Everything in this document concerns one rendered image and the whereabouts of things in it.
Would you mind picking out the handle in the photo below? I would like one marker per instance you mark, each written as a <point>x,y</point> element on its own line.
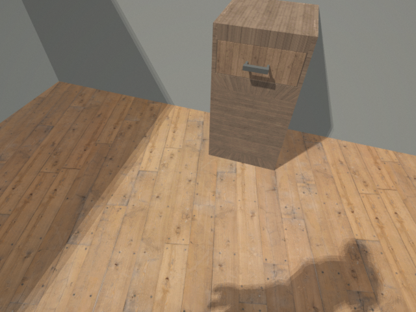
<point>256,69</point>

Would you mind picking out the drawer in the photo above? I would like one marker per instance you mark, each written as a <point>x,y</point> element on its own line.
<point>285,65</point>

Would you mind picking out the cabinet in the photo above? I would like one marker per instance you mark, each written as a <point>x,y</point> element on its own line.
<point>249,118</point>

